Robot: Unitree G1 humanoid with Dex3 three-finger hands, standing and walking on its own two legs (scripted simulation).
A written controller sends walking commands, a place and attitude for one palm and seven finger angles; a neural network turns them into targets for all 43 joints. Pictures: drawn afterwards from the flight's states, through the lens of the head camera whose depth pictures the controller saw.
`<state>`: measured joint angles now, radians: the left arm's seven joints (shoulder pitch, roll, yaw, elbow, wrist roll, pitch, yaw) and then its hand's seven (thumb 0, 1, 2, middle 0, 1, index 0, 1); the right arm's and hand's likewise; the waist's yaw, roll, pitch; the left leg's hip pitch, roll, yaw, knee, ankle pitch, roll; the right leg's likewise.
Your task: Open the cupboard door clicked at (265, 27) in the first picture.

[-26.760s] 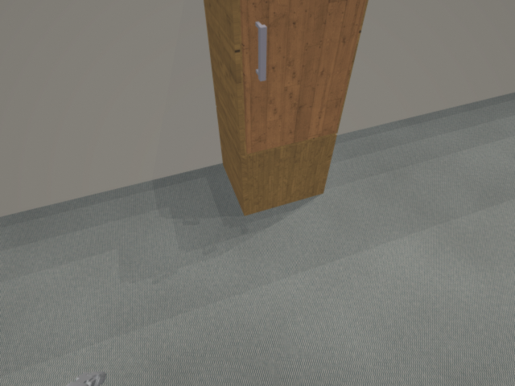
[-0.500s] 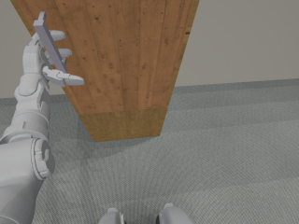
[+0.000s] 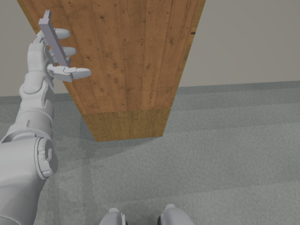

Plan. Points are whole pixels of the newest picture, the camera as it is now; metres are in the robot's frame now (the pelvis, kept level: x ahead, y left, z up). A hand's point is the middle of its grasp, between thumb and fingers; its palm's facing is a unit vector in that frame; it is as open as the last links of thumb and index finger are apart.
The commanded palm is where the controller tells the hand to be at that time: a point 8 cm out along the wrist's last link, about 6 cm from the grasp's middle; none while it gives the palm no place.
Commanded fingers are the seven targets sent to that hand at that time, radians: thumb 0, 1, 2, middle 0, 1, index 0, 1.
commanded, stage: close the thumb around the handle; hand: left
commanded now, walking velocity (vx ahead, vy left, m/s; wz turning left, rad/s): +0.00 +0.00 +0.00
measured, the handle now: (58, 44) +0.57 +0.19 +0.11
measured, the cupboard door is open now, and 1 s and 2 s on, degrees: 0 9 41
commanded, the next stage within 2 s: pull the door open along its arc in 0.48 s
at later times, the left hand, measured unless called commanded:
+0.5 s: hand (68, 59) +0.52 +0.17 +0.11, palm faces +0.03 -1.00 -0.01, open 5.3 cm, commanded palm +0.50 +0.21 +0.11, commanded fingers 0.00 0.90 0.90 -0.40 -1.35 -0.40 -1.35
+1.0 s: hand (69, 77) +0.46 +0.16 +0.11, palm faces -0.02 -1.00 +0.00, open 5.5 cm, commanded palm +0.39 +0.21 +0.11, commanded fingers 0.00 0.90 0.90 -0.40 -1.35 -0.40 -1.35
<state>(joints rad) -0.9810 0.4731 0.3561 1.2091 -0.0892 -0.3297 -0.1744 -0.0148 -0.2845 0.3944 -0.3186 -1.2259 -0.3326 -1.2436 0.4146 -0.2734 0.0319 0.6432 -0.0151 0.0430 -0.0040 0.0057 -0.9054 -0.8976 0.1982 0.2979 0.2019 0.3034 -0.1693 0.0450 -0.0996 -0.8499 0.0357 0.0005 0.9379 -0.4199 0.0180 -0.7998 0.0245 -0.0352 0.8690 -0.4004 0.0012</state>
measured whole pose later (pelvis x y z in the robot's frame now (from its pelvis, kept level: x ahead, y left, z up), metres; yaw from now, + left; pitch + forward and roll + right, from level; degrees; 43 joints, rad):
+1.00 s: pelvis +0.02 +0.00 +0.02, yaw -2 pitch +15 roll -2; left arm -0.54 0.33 0.32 0.76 -0.19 -0.28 -0.19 0.00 0.77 0.78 -0.38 -1.35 -0.37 -1.35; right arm 0.41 -0.26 0.01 0.57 0.02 0.07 0.01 0.01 -0.91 -0.90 0.20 0.30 0.20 0.30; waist -0.11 0.05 -0.13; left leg -0.68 0.04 0.05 0.84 -0.42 0.02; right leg -0.66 0.04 0.01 0.79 -0.40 0.00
